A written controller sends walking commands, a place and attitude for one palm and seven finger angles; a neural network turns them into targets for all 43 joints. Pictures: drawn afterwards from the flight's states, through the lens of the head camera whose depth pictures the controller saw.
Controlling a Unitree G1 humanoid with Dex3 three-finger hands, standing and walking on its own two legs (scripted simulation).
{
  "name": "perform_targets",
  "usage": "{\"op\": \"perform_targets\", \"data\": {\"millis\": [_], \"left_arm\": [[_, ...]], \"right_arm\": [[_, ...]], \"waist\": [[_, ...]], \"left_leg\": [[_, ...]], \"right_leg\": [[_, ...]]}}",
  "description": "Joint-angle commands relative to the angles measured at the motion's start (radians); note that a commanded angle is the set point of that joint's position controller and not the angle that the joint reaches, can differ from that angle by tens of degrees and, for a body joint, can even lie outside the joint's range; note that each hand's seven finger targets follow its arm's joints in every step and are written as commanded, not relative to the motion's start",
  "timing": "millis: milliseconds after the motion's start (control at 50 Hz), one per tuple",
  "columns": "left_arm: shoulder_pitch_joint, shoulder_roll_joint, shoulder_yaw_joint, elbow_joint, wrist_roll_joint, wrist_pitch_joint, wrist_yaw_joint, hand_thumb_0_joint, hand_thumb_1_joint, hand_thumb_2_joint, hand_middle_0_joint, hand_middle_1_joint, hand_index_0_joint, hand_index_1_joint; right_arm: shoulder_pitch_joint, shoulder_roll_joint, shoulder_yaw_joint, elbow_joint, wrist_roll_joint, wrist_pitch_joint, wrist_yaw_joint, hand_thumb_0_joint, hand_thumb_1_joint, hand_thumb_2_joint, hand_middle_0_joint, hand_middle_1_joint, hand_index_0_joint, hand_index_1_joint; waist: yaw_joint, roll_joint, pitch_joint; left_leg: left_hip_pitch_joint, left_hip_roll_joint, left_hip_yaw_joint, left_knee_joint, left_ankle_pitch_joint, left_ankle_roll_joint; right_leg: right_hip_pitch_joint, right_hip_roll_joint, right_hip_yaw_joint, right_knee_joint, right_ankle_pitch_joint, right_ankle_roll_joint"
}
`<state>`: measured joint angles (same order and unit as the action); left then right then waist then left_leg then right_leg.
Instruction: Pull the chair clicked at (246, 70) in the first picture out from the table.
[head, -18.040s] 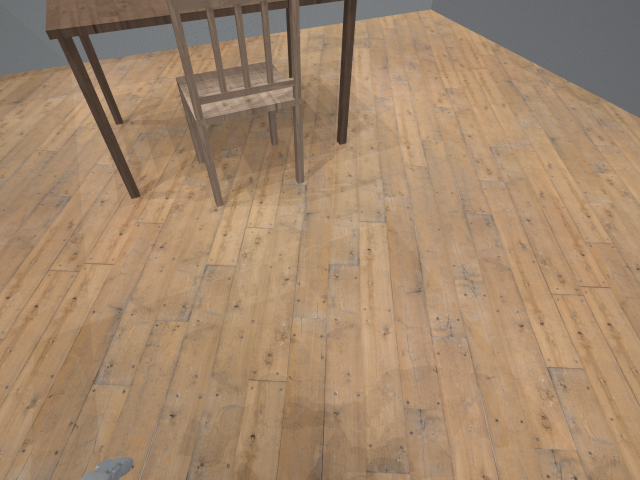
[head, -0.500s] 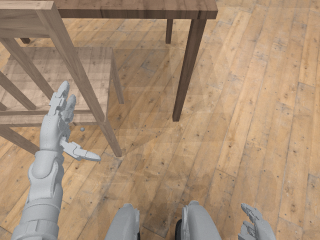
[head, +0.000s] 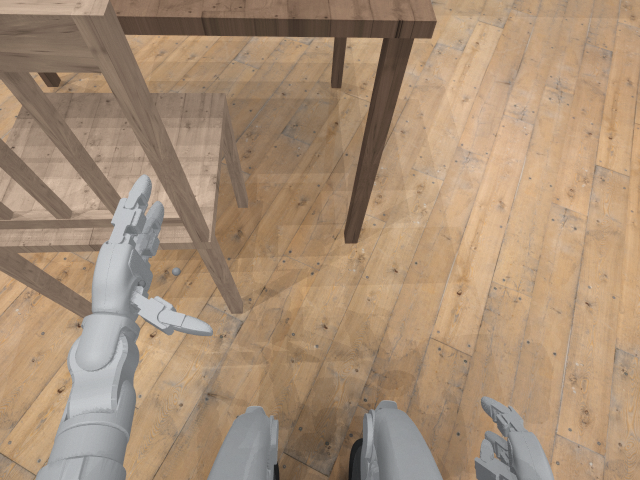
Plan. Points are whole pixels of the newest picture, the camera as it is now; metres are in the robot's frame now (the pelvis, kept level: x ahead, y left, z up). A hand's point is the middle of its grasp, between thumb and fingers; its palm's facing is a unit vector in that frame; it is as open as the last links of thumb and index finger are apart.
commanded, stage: aim the fingers beside a spindle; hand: left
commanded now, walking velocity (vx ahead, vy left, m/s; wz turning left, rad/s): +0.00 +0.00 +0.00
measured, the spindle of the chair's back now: (5, 158) +0.50 +0.44 +0.02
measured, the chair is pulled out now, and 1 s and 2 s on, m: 0.00 0.00 0.00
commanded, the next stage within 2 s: push the fingers through the gap in 0.44 s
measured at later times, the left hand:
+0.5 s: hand (156, 258) +0.37 +0.21 +0.02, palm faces +0.04 -1.00 -0.05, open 16.9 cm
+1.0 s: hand (167, 224) +0.41 +0.21 +0.02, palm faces +0.04 -1.00 -0.06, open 16.9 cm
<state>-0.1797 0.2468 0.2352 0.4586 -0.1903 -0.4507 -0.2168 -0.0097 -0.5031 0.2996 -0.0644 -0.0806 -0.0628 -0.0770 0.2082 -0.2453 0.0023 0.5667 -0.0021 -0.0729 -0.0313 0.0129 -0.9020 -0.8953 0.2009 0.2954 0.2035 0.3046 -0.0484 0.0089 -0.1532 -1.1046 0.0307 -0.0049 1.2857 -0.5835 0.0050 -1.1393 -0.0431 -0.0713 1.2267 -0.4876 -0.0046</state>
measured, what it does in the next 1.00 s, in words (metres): stands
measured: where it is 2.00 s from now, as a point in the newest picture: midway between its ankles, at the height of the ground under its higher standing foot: outside the picture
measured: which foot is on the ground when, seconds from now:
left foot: down 0.00-1.00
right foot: down 0.00-1.00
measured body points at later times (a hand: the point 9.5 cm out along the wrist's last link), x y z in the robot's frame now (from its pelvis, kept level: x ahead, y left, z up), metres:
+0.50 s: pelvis +0.00 +0.00 +0.00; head +0.12 +0.02 +0.43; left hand +0.36 +0.26 +0.03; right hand +0.14 -0.26 -0.11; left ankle +0.01 +0.11 -0.62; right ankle +0.05 -0.12 -0.62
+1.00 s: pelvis +0.00 +0.01 +0.00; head +0.15 +0.02 +0.43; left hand +0.41 +0.26 +0.02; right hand +0.11 -0.25 -0.12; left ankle +0.01 +0.11 -0.62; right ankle +0.05 -0.12 -0.62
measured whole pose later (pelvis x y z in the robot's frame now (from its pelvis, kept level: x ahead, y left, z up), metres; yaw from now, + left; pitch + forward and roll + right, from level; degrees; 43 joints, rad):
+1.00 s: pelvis +0.00 +0.01 +0.00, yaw -1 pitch +25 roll -2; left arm -0.40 0.33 0.32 0.64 -0.17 -0.44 -0.21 -0.01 -0.50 0.30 -0.06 -0.08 -0.06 -0.08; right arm 0.24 -0.24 0.02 0.60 -0.01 -0.04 -0.03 0.01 -0.90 -0.90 0.20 0.30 0.20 0.30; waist -0.08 0.02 -0.15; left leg -1.14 0.03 0.00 1.29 -0.59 0.01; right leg -1.17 -0.04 -0.07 1.22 -0.48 0.01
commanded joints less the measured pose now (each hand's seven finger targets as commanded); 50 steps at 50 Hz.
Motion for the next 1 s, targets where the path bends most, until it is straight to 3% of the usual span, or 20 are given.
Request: {"op": "perform_targets", "data": {"millis": [0, 60, 120, 160, 180, 240, 280, 320, 380, 420, 460, 580, 640, 700, 740, 780, 840, 880, 900, 980], "left_arm": [[-0.202, 0.235, 0.113, -0.285, -0.016, -0.102, 0.049, 0.000, -0.500, 0.300, -0.060, -0.080, -0.060, -0.080], [-0.178, 0.216, 0.113, -0.167, -0.016, -0.068, 0.040, 0.000, -0.500, 0.300, -0.060, -0.080, -0.060, -0.080], [-0.183, 0.183, 0.081, -0.083, -0.031, -0.034, -0.004, 0.000, -0.500, 0.300, -0.060, -0.080, -0.060, -0.080], [-0.180, 0.167, 0.067, -0.058, -0.042, -0.029, -0.036, 0.000, -0.500, 0.300, -0.060, -0.080, -0.060, -0.080], [-0.216, 0.191, 0.081, -0.076, -0.048, -0.034, -0.047, 0.000, -0.500, 0.300, -0.060, -0.080, -0.060, -0.080], [-0.300, 0.191, 0.056, -0.213, -0.057, -0.076, -0.060, 0.000, -0.500, 0.300, -0.060, -0.080, -0.060, -0.080], [-0.276, 0.247, 0.103, -0.267, -0.058, -0.097, -0.048, 0.000, -0.500, 0.300, -0.060, -0.080, -0.060, -0.080], [-0.237, 0.257, 0.124, -0.272, -0.056, -0.100, -0.030, 0.000, -0.500, 0.300, -0.060, -0.080, -0.060, -0.080], [-0.229, 0.263, 0.143, -0.147, -0.038, -0.071, -0.010, 0.000, -0.500, 0.300, -0.060, -0.080, -0.060, -0.080], [-0.222, 0.257, 0.143, -0.092, -0.032, -0.050, -0.010, 0.000, -0.500, 0.300, -0.060, -0.080, -0.060, -0.080], [-0.212, 0.247, 0.141, -0.050, -0.033, -0.037, -0.019, 0.000, -0.500, 0.300, -0.060, -0.080, -0.060, -0.080], [-0.343, 0.217, 0.071, -0.185, -0.045, -0.075, -0.050, 0.000, -0.500, 0.300, -0.060, -0.080, -0.060, -0.080], [-0.395, 0.241, 0.087, -0.142, -0.037, -0.080, -0.034, 0.000, -0.500, 0.300, -0.060, -0.080, -0.060, -0.080], [-0.406, 0.242, 0.098, -0.053, -0.019, -0.061, -0.018, 0.000, -0.500, 0.300, -0.060, -0.080, -0.060, -0.080], [-0.415, 0.269, 0.120, -0.033, -0.008, -0.050, -0.005, 0.000, -0.500, 0.300, -0.060, -0.080, -0.060, -0.080], [-0.435, 0.258, 0.112, -0.033, -0.004, -0.042, 0.002, 0.000, -0.500, 0.300, -0.060, -0.080, -0.060, -0.080], [-0.455, 0.291, 0.138, -0.019, -0.003, -0.039, 0.011, 0.000, -0.500, 0.300, -0.060, -0.080, -0.060, -0.080], [-0.469, 0.296, 0.138, -0.050, 0.002, -0.054, 0.011, 0.000, -0.500, 0.300, -0.060, -0.080, -0.060, -0.080], [-0.470, 0.278, 0.124, -0.054, 0.002, -0.056, 0.009, 0.000, -0.500, 0.300, -0.060, -0.080, -0.060, -0.080], [-0.472, 0.284, 0.134, 0.000, -0.002, -0.061, 0.005, 0.000, -0.500, 0.300, -0.060, -0.080, -0.060, -0.080]], "right_arm": [[0.038, -0.128, -0.051, -0.116, 0.003, -0.034, -0.009, 0.000, -0.900, -0.900, 0.200, 0.300, 0.200, 0.300], [0.045, -0.135, -0.049, -0.105, 0.007, -0.027, -0.012, 0.000, -0.900, -0.900, 0.200, 0.300, 0.200, 0.300], [0.046, -0.145, -0.045, -0.105, 0.016, -0.024, -0.015, 0.000, -0.900, -0.900, 0.200, 0.300, 0.200, 0.300], [0.052, -0.152, -0.046, -0.108, 0.020, -0.027, -0.016, 0.000, -0.900, -0.900, 0.200, 0.300, 0.200, 0.300], [0.053, -0.156, -0.048, -0.106, 0.020, -0.028, -0.019, 0.000, -0.900, -0.900, 0.200, 0.300, 0.200, 0.300], [0.050, -0.149, -0.051, -0.108, 0.015, -0.045, -0.022, 0.000, -0.900, -0.900, 0.200, 0.300, 0.200, 0.300], [0.059, -0.150, -0.055, -0.104, 0.010, -0.050, -0.022, 0.000, -0.900, -0.900, 0.200, 0.300, 0.200, 0.300], [0.061, -0.144, -0.056, -0.097, 0.008, -0.052, -0.021, 0.000, -0.900, -0.900, 0.200, 0.300, 0.200, 0.300], [0.056, -0.144, -0.050, -0.082, 0.011, -0.040, -0.023, 0.000, -0.900, -0.900, 0.200, 0.300, 0.200, 0.300], [0.053, -0.146, -0.048, -0.088, 0.011, -0.033, -0.022, 0.000, -0.900, -0.900, 0.200, 0.300, 0.200, 0.300], [0.056, -0.151, -0.047, -0.095, 0.014, -0.029, -0.022, 0.000, -0.900, -0.900, 0.200, 0.300, 0.200, 0.300], [0.071, -0.155, -0.052, -0.094, 0.010, -0.046, -0.022, 0.000, -0.900, -0.900, 0.200, 0.300, 0.200, 0.300], [0.085, -0.162, -0.053, -0.067, 0.005, -0.049, -0.027, 0.000, -0.900, -0.900, 0.200, 0.300, 0.200, 0.300], [0.086, -0.163, -0.049, -0.056, 0.005, -0.040, -0.026, 0.000, -0.900, -0.900, 0.200, 0.300, 0.200, 0.300], [0.091, -0.166, -0.050, -0.064, 0.004, -0.032, -0.024, 0.000, -0.900, -0.900, 0.200, 0.300, 0.200, 0.300], [0.094, -0.162, -0.048, -0.069, 0.004, -0.024, -0.020, 0.000, -0.900, -0.900, 0.200, 0.300, 0.200, 0.300], [0.103, -0.162, -0.046, -0.071, 0.002, -0.014, -0.019, 0.000, -0.900, -0.900, 0.200, 0.300, 0.200, 0.300], [0.108, -0.158, -0.047, -0.072, 0.002, -0.008, -0.017, 0.000, -0.900, -0.900, 0.200, 0.300, 0.200, 0.300], [0.110, -0.153, -0.046, -0.072, 0.001, -0.007, -0.014, 0.000, -0.900, -0.900, 0.200, 0.300, 0.200, 0.300], [0.122, -0.159, -0.047, -0.053, 0.002, 0.004, -0.012, 0.000, -0.900, -0.900, 0.200, 0.300, 0.200, 0.300]], "waist": [[0.022, 0.096, -0.452], [-0.001, 0.012, -0.384], [-0.017, -0.010, -0.326], [-0.020, -0.020, -0.333], [-0.019, -0.010, -0.357], [-0.015, 0.084, -0.439], [0.003, 0.091, -0.502], [0.007, 0.074, -0.492], [-0.006, 0.050, -0.374], [-0.002, 0.048, -0.337], [-0.003, 0.025, -0.339], [-0.021, 0.106, -0.467], [-0.040, 0.075, -0.447], [-0.033, 0.076, -0.399], [-0.022, 0.071, -0.423], [-0.021, 0.093, -0.448], [-0.023, 0.059, -0.472], [-0.020, 0.079, -0.515], [-0.021, 0.104, -0.517], [-0.034, 0.073, -0.473]], "left_leg": [[0.254, -0.030, -0.029, -0.198, 0.378, -0.001], [0.179, -0.030, -0.026, -0.193, 0.309, 0.007], [0.117, -0.036, -0.017, -0.188, 0.231, 0.011], [0.115, -0.037, -0.017, -0.181, 0.232, 0.014], [0.113, -0.037, -0.015, -0.172, 0.235, 0.015], [0.200, -0.033, -0.025, -0.170, 0.307, 0.013], [0.255, -0.029, -0.030, -0.178, 0.370, 0.008], [0.249, -0.029, -0.029, -0.179, 0.394, 0.009], [0.175, -0.028, -0.030, -0.185, 0.317, 0.007], [0.143, -0.032, -0.026, -0.189, 0.268, 0.006], [0.135, -0.033, -0.024, -0.189, 0.258, 0.009], [0.261, -0.024, -0.039, -0.177, 0.369, 0.003], [0.247, -0.020, -0.052, -0.162, 0.360, 0.004], [0.223, -0.021, -0.054, -0.172, 0.334, -0.003], [0.216, -0.022, -0.052, -0.172, 0.339, -0.001], [0.239, -0.023, -0.047, -0.175, 0.361, -0.004], [0.225, -0.022, -0.046, -0.170, 0.386, 0.000], [0.251, -0.021, -0.041, -0.168, 0.429, -0.001], [0.263, -0.021, -0.038, -0.168, 0.446, -0.003], [0.252, -0.015, -0.043, -0.171, 0.443, -0.004]], "right_leg": [[0.336, 0.041, 0.036, -0.130, 0.260, -0.016], [0.335, 0.045, 0.038, -0.145, 0.226, -0.009], [0.326, 0.042, 0.047, -0.168, 0.172, -0.006], [0.324, 0.043, 0.050, -0.169, 0.177, -0.007], [0.329, 0.041, 0.056, -0.166, 0.180, -0.006], [0.318, 0.041, 0.049, -0.141, 0.225, -0.015], [0.347, 0.041, 0.047, -0.139, 0.267, -0.015], [0.364, 0.041, 0.046, -0.139, 0.291, -0.013], [0.311, 0.043, 0.039, -0.142, 0.226, -0.010], [0.298, 0.041, 0.041, -0.148, 0.180, -0.011], [0.300, 0.043, 0.040, -0.151, 0.174, -0.011], [0.282, 0.044, 0.033, -0.131, 0.244, -0.016], [0.240, 0.046, 0.028, -0.123, 0.221, -0.013], [0.212, 0.042, 0.019, -0.119, 0.194, -0.016], [0.229, 0.041, 0.021, -0.114, 0.199, -0.018], [0.236, 0.039, 0.023, -0.117, 0.220, -0.017], [0.279, 0.044, 0.027, -0.118, 0.253, -0.015], [0.301, 0.042, 0.033, -0.115, 0.295, -0.013], [0.302, 0.042, 0.032, -0.115, 0.308, -0.013], [0.289, 0.046, 0.025, -0.125, 0.303, -0.012]]}}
